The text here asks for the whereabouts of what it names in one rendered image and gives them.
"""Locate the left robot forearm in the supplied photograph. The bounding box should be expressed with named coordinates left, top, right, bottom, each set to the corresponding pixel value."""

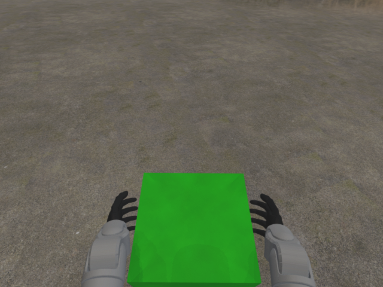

left=81, top=219, right=130, bottom=287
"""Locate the carton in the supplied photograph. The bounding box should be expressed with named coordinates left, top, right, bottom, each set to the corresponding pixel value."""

left=127, top=173, right=262, bottom=287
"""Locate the right robot forearm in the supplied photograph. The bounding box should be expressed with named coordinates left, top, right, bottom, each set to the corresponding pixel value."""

left=264, top=224, right=316, bottom=287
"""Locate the robot left hand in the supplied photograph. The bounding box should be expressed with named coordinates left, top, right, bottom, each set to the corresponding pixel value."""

left=107, top=191, right=138, bottom=231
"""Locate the robot right hand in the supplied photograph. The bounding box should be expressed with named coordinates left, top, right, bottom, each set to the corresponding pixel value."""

left=250, top=194, right=283, bottom=237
